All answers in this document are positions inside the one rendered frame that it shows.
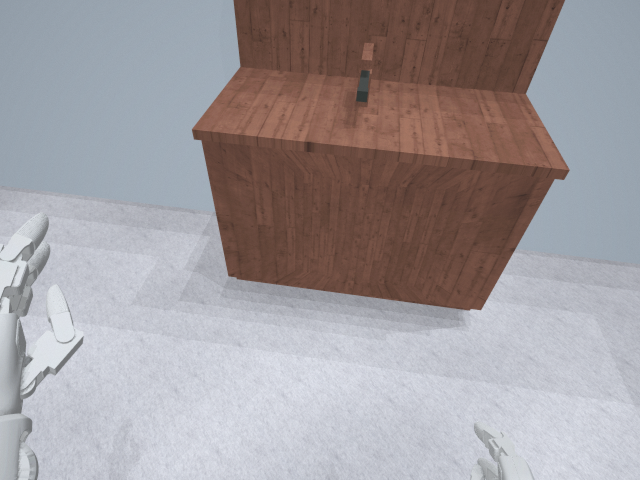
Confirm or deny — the robot left forearm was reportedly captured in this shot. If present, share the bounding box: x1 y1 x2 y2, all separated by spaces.
0 414 39 480

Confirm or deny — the tap lever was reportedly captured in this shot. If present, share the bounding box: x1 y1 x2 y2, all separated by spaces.
356 70 370 102

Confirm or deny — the right robot hand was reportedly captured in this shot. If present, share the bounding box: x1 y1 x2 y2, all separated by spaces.
470 421 535 480

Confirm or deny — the left robot hand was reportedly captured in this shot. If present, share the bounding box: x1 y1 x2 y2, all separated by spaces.
0 212 84 416

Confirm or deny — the counter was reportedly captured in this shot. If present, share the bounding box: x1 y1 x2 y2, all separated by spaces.
192 0 570 311

